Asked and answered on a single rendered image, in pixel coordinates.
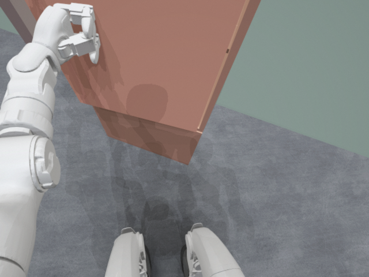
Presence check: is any robot right shin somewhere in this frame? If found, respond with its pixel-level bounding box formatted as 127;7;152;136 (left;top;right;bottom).
187;223;203;277

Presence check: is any handle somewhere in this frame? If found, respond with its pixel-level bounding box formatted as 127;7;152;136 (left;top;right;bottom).
0;0;37;44

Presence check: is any left robot hand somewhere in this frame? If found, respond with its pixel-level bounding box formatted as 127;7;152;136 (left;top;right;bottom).
32;3;101;66

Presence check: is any robot left forearm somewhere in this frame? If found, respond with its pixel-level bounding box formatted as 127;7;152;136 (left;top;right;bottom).
0;43;61;142

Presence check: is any cupboard door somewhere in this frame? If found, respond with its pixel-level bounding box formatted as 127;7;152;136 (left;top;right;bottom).
25;0;246;132

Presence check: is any left robot upper arm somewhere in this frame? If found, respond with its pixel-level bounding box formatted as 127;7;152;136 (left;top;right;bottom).
0;135;61;277

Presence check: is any robot left thigh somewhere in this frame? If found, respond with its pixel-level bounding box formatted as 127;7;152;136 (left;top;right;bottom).
105;232;146;277

